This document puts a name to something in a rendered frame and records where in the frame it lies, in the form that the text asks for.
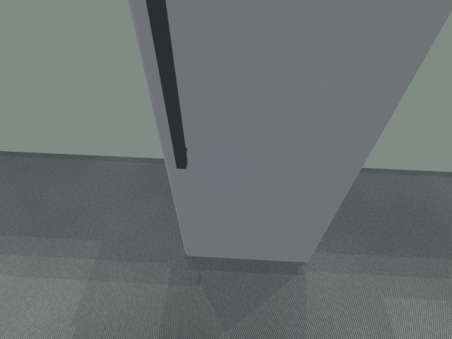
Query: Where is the fridge door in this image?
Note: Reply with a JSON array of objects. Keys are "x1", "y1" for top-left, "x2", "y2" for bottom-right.
[{"x1": 131, "y1": 0, "x2": 452, "y2": 263}]

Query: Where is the handle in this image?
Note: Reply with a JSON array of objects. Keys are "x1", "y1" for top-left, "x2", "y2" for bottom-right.
[{"x1": 146, "y1": 0, "x2": 187, "y2": 169}]

